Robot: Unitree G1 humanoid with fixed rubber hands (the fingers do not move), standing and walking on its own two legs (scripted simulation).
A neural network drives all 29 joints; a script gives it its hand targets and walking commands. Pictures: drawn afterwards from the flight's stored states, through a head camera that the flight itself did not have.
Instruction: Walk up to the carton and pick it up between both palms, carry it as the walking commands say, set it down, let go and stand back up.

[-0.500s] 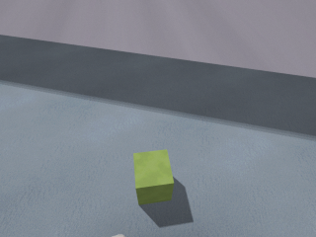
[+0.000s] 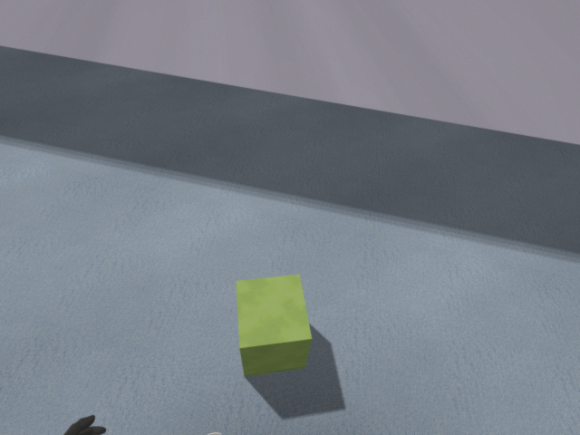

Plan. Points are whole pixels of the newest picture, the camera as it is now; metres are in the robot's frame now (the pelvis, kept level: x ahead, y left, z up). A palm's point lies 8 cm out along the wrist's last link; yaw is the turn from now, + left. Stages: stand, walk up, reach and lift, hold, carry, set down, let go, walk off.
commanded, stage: walk up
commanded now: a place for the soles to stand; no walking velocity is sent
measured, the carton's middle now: (271, 326) +0.55 +0.05 -0.60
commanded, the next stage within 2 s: none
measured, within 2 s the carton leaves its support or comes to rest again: neither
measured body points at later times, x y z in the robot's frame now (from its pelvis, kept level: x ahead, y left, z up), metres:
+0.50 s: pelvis +0.02 +0.01 +0.00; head +0.04 +0.03 +0.45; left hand +0.11 +0.33 -0.12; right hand +0.09 -0.32 -0.08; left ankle +0.03 +0.15 -0.69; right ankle +0.03 -0.11 -0.68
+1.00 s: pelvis +0.10 +0.01 -0.01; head +0.09 +0.03 +0.44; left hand +0.14 +0.34 -0.12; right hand +0.20 -0.31 -0.09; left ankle +0.18 +0.15 -0.69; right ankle +0.12 -0.13 -0.67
